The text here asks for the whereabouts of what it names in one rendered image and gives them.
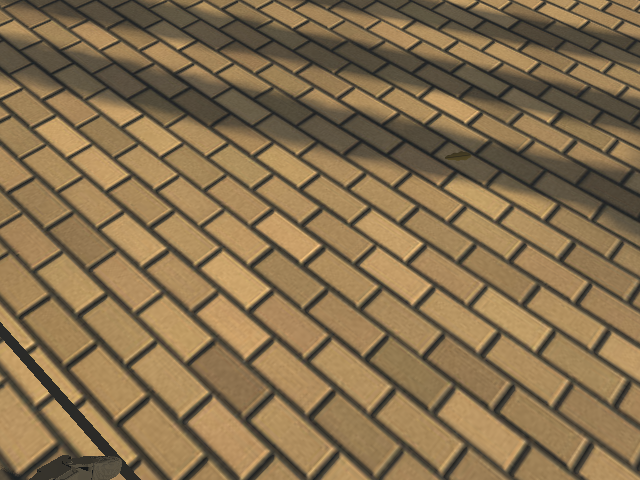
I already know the left robot hand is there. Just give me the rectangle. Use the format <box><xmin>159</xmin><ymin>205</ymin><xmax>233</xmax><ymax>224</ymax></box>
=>
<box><xmin>29</xmin><ymin>455</ymin><xmax>122</xmax><ymax>480</ymax></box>

